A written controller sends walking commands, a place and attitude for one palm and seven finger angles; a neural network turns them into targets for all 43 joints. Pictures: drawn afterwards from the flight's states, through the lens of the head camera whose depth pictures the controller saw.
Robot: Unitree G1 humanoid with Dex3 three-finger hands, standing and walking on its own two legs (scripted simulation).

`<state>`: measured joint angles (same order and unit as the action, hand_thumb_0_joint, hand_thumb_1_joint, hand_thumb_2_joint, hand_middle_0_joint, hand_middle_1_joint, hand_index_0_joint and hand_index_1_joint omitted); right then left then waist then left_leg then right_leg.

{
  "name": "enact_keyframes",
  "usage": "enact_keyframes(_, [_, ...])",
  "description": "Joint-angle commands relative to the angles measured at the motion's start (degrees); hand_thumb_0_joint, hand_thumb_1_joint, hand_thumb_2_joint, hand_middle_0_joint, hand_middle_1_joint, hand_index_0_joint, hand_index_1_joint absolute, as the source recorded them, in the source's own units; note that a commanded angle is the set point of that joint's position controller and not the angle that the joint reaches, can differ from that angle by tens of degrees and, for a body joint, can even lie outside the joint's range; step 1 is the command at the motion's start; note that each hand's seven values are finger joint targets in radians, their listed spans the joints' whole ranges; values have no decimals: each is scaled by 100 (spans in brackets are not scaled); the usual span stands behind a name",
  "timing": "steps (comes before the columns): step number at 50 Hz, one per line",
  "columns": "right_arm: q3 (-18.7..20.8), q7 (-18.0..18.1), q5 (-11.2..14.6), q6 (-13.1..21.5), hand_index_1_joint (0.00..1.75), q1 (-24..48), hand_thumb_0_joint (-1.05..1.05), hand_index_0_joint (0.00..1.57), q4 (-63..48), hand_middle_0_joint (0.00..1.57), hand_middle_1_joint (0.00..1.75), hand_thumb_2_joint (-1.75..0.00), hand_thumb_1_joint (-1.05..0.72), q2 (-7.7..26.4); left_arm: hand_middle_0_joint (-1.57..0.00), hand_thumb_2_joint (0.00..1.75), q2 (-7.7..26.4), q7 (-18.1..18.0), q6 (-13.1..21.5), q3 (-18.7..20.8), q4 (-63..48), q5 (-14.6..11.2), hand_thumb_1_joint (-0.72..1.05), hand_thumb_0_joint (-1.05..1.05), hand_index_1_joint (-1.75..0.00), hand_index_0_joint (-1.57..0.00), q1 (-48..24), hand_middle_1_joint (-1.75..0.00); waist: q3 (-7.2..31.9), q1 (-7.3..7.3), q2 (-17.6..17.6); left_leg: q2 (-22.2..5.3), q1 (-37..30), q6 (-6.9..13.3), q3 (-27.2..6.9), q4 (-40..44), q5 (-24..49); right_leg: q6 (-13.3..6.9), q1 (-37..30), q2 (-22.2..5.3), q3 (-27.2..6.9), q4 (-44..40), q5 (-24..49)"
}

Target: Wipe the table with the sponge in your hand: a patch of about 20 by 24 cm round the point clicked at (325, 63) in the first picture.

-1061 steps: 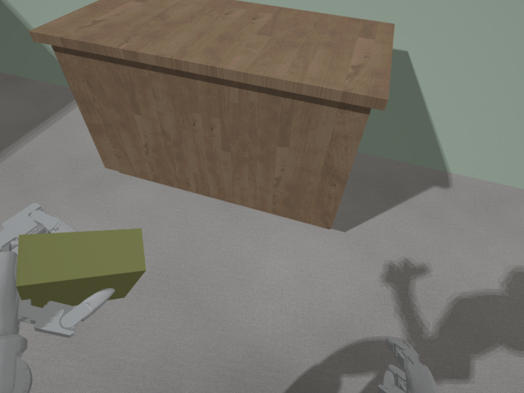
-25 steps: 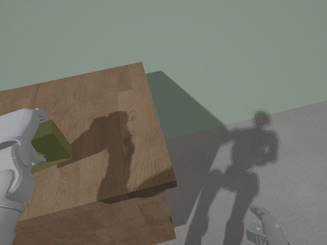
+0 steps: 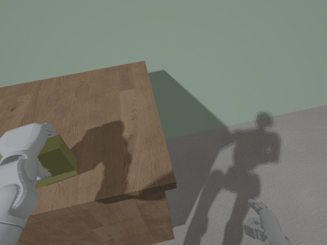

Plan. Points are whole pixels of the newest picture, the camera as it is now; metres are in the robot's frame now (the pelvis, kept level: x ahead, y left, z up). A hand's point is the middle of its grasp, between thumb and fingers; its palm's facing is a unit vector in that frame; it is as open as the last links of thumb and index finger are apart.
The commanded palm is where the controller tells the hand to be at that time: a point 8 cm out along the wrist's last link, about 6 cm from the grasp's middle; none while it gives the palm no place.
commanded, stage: lower the sponge onto the table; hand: left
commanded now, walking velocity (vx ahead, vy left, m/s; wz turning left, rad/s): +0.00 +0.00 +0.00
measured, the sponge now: (43, 168) +0.24 +0.35 +0.07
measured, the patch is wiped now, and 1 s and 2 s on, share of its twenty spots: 0.00 0.00 0.10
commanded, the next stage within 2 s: wipe forward along the first lane in 1.10 s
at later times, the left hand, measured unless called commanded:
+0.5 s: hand (47, 166) +0.24 +0.33 +0.09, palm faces -0.12 -0.05 -0.99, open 9.2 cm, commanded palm +0.23 +0.33 +0.16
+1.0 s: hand (50, 166) +0.24 +0.33 +0.08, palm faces -0.04 -0.02 -1.00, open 9.2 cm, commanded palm +0.22 +0.33 +0.14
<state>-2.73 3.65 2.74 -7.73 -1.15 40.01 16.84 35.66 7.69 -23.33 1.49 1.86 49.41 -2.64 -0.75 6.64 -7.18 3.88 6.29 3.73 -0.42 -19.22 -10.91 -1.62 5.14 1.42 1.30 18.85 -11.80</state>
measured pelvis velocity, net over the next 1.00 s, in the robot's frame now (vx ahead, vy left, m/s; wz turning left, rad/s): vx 0.00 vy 0.00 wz -0.01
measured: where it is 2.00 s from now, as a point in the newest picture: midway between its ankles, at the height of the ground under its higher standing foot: outside the picture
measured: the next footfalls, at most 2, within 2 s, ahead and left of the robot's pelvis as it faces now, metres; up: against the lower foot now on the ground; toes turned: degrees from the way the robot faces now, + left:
none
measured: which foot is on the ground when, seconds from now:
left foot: down 0.00-1.00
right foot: down 0.00-1.00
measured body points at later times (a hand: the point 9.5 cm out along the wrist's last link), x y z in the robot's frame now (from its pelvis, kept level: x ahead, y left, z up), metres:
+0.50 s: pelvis +0.00 -0.01 +0.00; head +0.00 -0.05 +0.45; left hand +0.24 +0.33 +0.14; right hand +0.21 -0.24 -0.11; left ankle -0.01 +0.08 -0.75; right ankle -0.02 -0.10 -0.75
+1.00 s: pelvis +0.00 +0.00 +0.00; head +0.00 -0.03 +0.45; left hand +0.24 +0.33 +0.14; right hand +0.21 -0.23 -0.11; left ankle -0.01 +0.08 -0.75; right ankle -0.02 -0.10 -0.75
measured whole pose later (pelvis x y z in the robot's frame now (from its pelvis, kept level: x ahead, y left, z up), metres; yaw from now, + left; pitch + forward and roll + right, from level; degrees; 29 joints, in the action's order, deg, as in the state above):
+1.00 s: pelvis +0.00 +0.00 +0.00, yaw +0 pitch -2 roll +0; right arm -0.7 4.9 1.5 -5.6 -3.8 42.0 15.9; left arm 32.5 -0.1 -11.0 2.8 5.3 52.2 1.4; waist -0.9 6.9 -5.2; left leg 3.5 7.3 3.5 0.0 -21.4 -11.9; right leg -1.9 6.1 1.9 0.9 20.6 -12.5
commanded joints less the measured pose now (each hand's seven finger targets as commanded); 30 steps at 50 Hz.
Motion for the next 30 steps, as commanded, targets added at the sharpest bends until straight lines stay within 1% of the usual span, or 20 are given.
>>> enact_keyframes(1, [240,177,-116,417,30,811,0,20,-909,20,30,-90,-90,655,-120,130,1404,20,726,502,-1452,232,10,0,-160,-120,-1726,-160,1265,-250,624,-204,-336,-47,-178,56,1563,-131,-360,26,-213,-74,1035])
enact_keyframes(2, [239,201,-141,465,30,759,0,20,-918,20,30,-90,-90,623,-120,130,1408,-49,974,549,-1572,266,10,0,-160,-120,-1817,-160,1305,-211,631,-179,-361,-49,-192,50,1544,-134,-363,37,-197,-72,989])
enact_keyframes(3, [258,220,-170,500,30,679,0,20,-872,20,30,-90,-90,604,-120,130,1664,-177,1212,858,-1553,325,10,0,-160,-120,-1792,-160,1314,-134,583,-175,-358,-64,-213,45,1563,-160,-381,55,-218,-66,952])
enact_keyframes(4, [255,232,-185,505,30,734,0,20,-874,20,30,-90,-90,616,-120,130,2026,-325,1404,1250,-1687,355,10,0,-160,-120,-1797,-160,1389,-12,314,-160,-314,-94,-250,46,1603,-222,-481,74,-358,-53,964])
enact_keyframes(5, [262,230,-201,522,30,662,0,20,-800,20,30,-90,-90,550,-120,130,1995,-503,1557,1337,-1609,414,10,0,-160,-120,-1795,-160,1419,28,310,-142,-270,-119,-230,22,1733,-234,-551,68,-287,19,1056])
enact_keyframes(6, [295,221,-207,510,30,630,0,20,-780,20,30,-90,-90,527,-120,130,2143,-687,1668,1635,-1521,407,10,0,-160,-120,-1500,-160,1451,146,226,-127,-229,-140,-240,22,1866,-258,-671,80,-329,44,1174])
enact_keyframes(8, [333,160,-179,455,30,672,0,20,-778,20,30,-90,-90,482,-120,130,2100,-1005,1718,1751,-1545,415,10,0,-160,-120,-1383,-160,1524,252,-80,-105,-173,-213,-228,-16,2119,-297,-767,81,-437,101,1397])
enact_keyframes(9, [326,118,-182,434,30,741,0,20,-795,20,30,-90,-90,486,-120,130,2162,-1131,1663,1829,-1602,375,10,0,-160,-120,-1411,-160,1537,293,-349,-88,-137,-251,-241,12,2096,-345,-833,87,-583,91,1399])
enact_keyframes(10, [325,77,-152,415,30,735,0,20,-732,20,30,-90,-90,461,-120,130,1903,-1252,1524,1648,-1269,340,10,0,-160,-120,-1231,-160,1353,251,-359,-109,-46,-276,-189,28,1994,-335,-753,65,-519,90,1304])
enact_keyframes(11, [343,42,-132,382,30,740,0,20,-721,20,30,-90,-90,481,-120,130,1719,-1310,1385,1520,-1134,260,10,0,-160,-120,-1179,-160,1263,219,-248,-127,-24,-290,-181,72,1895,-318,-720,69,-487,49,1277])
enact_keyframes(13, [354,-3,-101,312,30,832,0,20,-708,20,30,-90,-90,566,-120,130,1660,-1320,1038,1446,-838,199,10,0,-160,-120,-982,-160,1298,215,-57,-135,67,-301,-166,103,1850,-300,-797,51,-509,60,1352])
enact_keyframes(16, [344,-19,-45,266,30,968,0,20,-765,20,30,-90,-90,656,-120,130,1302,-1068,518,983,-732,104,10,0,-160,-120,-798,-160,1166,65,245,-152,125,-252,-138,155,1662,-241,-773,21,-435,43,1335])
enact_keyframes(19, [336,60,-16,265,30,1026,0,20,-835,20,30,-90,-90,730,-120,130,1100,-643,285,626,-674,30,10,0,-160,-120,-754,-160,1082,-117,673,-144,129,-148,-122,104,1483,-173,-676,13,-429,7,1372])
enact_keyframes(20, [332,81,-14,300,30,961,0,20,-800,20,30,-90,-90,750,-120,130,1165,-543,330,584,-723,54,10,0,-160,-120,-911,-160,1050,-207,738,-163,106,-117,-111,82,1424,-141,-587,-1,-383,8,1319])
enact_keyframes(22, [342,151,-66,360,30,866,0,20,-789,20,30,-90,-90,755,-120,130,1342,-379,572,642,-802,130,10,0,-160,-120,-1130,-160,972,-259,879,-153,67,-62,-116,47,1295,-104,-448,16,-337,-27,1175])
enact_keyframes(23, [343,180,-94,402,30,844,0,20,-807,20,30,-90,-90,725,-120,130,1294,-339,764,573,-924,177,10,0,-160,-120,-1311,-160,1077,-264,910,-130,-9,-37,-102,8,1280,-89,-428,21,-327,-25,1122])
enact_keyframes(24, [330,224,-124,458,30,859,0,20,-866,20,30,-90,-90,702,-120,130,1386,-336,981,623,-1245,189,10,0,-160,-120,-1560,-160,1145,-244,650,-124,-123,-20,-106,-7,1277,-113,-387,34,-383,-43,1050])
enact_keyframes(27, [368,288,-207,600,30,585,0,20,-716,20,30,-90,-90,600,-120,130,1729,-651,1672,1108,-1204,377,10,0,-160,-120,-1606,-160,1236,-112,435,-86,-186,-45,-142,-54,1342,-165,-350,87,-309,-14,927])
enact_keyframes(29, [392,275,-218,603,30,618,0,20,-725,20,30,-90,-90,559,-120,130,1816,-897,1869,1324,-1323,429,10,0,-160,-120,-1476,-160,1359,33,8,-55,-172,-105,-173,-66,1557,-237,-466,102,-415,23,1040])
enact_keyframes(30, [406,263,-206,606,30,575,0,20,-668,20,30,-90,-90,525,-120,130,1628,-1003,1845,1258,-1050,420,10,0,-160,-120,-1272,-160,1255,18,64,-57,-117,-117,-127,-102,1536,-219,-398,80,-360,52,1052])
